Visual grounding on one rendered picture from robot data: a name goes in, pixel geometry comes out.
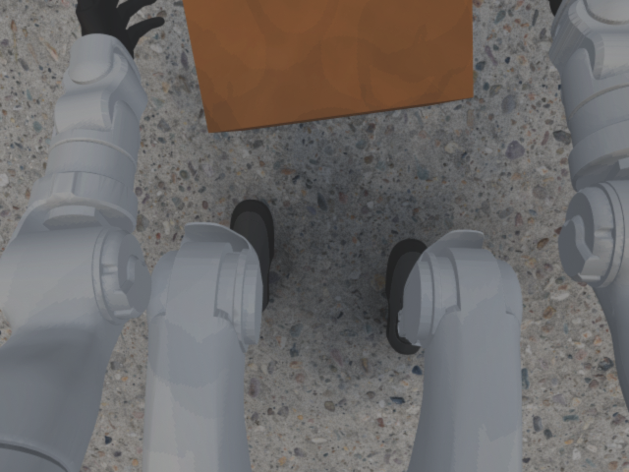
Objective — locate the left robot upper arm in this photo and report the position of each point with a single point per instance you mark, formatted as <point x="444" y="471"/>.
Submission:
<point x="66" y="295"/>

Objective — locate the robot left hand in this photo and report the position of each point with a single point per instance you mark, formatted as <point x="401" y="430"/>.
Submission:
<point x="102" y="16"/>

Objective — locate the robot right thigh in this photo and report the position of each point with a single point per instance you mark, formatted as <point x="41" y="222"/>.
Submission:
<point x="471" y="414"/>

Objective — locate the left robot foot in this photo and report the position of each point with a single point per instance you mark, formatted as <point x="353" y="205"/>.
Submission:
<point x="253" y="220"/>

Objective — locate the right robot upper arm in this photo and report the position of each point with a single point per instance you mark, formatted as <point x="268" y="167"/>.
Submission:
<point x="593" y="247"/>

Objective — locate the right robot forearm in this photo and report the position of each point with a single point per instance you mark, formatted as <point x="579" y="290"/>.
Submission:
<point x="590" y="50"/>

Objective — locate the carton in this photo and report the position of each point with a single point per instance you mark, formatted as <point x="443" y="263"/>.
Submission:
<point x="266" y="63"/>

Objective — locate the left robot forearm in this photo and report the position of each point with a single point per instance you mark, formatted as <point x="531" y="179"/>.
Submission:
<point x="93" y="152"/>

